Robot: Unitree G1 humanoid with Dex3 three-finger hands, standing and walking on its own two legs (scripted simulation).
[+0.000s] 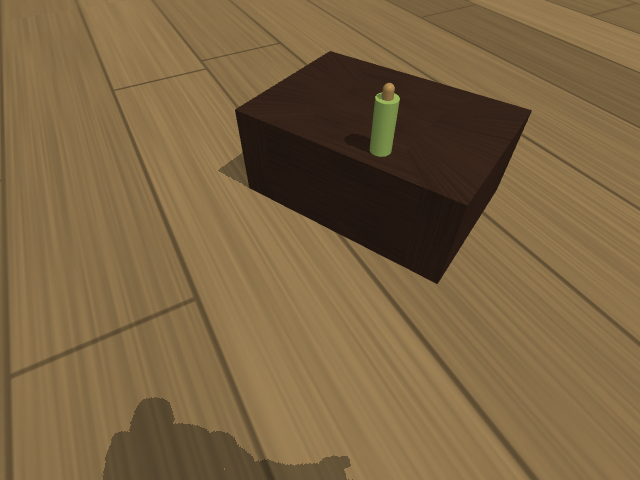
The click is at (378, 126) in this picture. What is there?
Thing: necked bottle
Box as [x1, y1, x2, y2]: [370, 83, 399, 156]
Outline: 391,83 386,83 383,86 382,91 375,96 370,151 373,154 379,156 387,155 391,151 399,97 393,92 394,87
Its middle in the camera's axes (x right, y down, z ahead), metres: +0.22 -0.42 +1.31
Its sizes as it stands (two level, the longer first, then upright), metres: 0.079 0.079 0.249
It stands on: a support 0.42 m high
